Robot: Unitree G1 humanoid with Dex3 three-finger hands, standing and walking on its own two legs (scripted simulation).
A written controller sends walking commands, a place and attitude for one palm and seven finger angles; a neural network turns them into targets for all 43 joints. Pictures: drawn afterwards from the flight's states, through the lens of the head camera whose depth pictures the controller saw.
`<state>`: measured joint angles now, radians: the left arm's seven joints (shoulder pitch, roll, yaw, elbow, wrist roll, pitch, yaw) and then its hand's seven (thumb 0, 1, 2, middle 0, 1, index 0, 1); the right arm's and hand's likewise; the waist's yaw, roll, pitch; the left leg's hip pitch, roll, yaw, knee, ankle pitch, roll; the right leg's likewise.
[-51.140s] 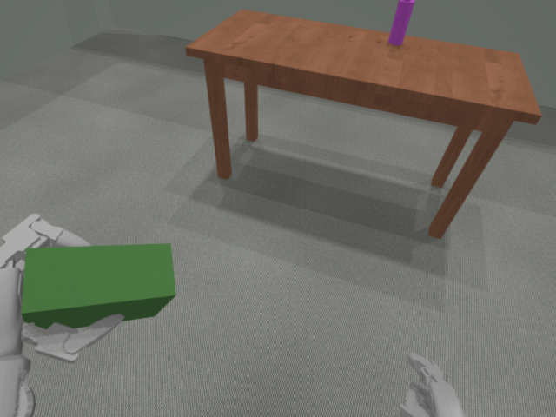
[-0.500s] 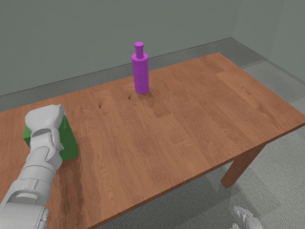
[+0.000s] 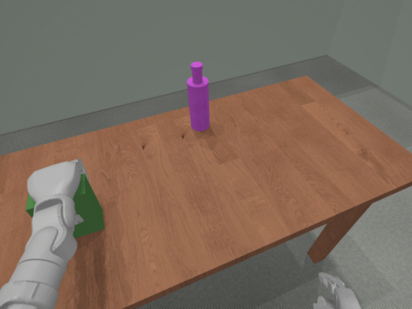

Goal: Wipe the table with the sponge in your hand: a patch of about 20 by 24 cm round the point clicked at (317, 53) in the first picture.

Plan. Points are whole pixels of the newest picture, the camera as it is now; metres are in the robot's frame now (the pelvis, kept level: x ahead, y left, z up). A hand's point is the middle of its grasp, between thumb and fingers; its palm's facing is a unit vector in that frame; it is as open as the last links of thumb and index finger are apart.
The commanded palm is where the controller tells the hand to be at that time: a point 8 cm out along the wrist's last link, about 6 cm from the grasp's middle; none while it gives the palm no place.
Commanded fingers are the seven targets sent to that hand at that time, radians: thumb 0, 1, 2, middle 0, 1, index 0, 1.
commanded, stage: wipe back along the first lane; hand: left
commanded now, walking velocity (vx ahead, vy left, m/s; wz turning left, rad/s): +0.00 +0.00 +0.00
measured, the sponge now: (73, 215) +0.30 +0.33 -0.01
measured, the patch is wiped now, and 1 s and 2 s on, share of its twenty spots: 1.00 1.00 1.00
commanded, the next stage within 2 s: lift the sponge slowly off the table in 1.28 s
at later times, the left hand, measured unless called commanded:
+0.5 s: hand (69, 216) +0.27 +0.30 +0.04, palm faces -0.01 -0.06 -1.00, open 10.3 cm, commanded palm +0.23 +0.28 +0.08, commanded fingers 0.00 0.10 1.30 -1.20 -1.60 -1.20 -1.60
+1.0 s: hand (71, 240) +0.22 +0.28 +0.04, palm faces +0.03 -0.08 -1.00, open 10.3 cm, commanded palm +0.18 +0.26 +0.08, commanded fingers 0.00 0.10 1.30 -1.20 -1.60 -1.20 -1.60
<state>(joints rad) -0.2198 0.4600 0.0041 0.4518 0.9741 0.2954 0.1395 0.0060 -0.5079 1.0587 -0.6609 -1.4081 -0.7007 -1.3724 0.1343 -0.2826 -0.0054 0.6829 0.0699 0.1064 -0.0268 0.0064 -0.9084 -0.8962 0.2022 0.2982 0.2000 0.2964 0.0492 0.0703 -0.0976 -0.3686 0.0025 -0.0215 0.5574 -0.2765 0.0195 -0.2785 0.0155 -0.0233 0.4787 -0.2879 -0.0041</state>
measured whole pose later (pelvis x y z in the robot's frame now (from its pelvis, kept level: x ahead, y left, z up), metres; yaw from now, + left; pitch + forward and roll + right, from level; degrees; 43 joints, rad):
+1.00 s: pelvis -0.01 -0.01 +0.00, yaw -1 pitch +0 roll -1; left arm 0.15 0.37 -0.10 0.03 0.98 0.43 0.17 0.00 -0.49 1.06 -0.63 -1.43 -0.67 -1.40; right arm 0.03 -0.26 0.01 0.66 0.06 0.07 -0.02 0.01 -0.91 -0.90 0.20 0.30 0.20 0.30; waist 0.10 0.09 -0.08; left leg -0.27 0.00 -0.01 0.54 -0.27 0.01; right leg -0.20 0.02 -0.01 0.50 -0.30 -0.01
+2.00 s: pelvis -0.03 -0.01 +0.00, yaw -1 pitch -5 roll -1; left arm 0.26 0.37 -0.17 -0.14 0.96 0.43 0.11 0.00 -0.52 1.05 -0.69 -1.37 -0.73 -1.33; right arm 0.01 -0.25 0.01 0.69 0.04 0.03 -0.03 0.01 -0.91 -0.90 0.20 0.30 0.18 0.29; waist 0.13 0.10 -0.02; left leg -0.17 0.01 0.00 0.47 -0.22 0.00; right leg -0.11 0.03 0.00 0.44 -0.25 -0.02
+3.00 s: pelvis -0.03 -0.03 +0.01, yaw -1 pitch -6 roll +0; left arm 0.19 0.48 -0.08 -0.27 0.89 0.44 -0.03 0.00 -0.53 1.05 -0.71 -1.35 -0.75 -1.31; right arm -0.01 -0.28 0.03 0.69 0.04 0.00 -0.07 0.01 -0.91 -0.90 0.20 0.30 0.19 0.29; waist 0.14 0.12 -0.01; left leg -0.14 0.03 -0.02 0.44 -0.20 -0.02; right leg -0.08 0.04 -0.01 0.43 -0.24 -0.04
